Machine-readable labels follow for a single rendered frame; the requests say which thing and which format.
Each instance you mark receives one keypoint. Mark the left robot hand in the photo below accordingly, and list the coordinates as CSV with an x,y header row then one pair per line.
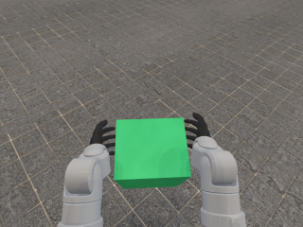
x,y
97,137

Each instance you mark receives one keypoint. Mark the right robot forearm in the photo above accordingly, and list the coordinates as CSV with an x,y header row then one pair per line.
x,y
219,183

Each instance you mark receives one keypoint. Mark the carton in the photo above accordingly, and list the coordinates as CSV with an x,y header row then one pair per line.
x,y
151,153

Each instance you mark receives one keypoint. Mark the right robot hand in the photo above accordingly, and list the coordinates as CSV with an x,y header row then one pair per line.
x,y
200,125

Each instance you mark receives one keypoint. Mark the left robot forearm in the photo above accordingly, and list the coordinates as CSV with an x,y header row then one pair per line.
x,y
82,188

